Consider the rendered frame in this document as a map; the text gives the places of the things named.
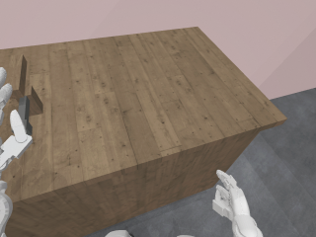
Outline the tap lever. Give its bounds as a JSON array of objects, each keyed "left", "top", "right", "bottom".
[{"left": 11, "top": 96, "right": 33, "bottom": 135}]

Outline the counter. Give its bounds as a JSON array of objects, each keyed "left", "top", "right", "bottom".
[{"left": 0, "top": 27, "right": 287, "bottom": 237}]

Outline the robot right hand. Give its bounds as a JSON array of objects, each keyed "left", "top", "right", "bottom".
[{"left": 212, "top": 170, "right": 251, "bottom": 221}]

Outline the right robot forearm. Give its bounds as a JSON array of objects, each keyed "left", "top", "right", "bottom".
[{"left": 232, "top": 214, "right": 264, "bottom": 237}]

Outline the robot left hand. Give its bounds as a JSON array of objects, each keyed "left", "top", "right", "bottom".
[{"left": 0, "top": 67, "right": 33, "bottom": 180}]

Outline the left robot forearm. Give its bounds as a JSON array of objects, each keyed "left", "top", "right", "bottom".
[{"left": 0, "top": 180, "right": 13, "bottom": 237}]

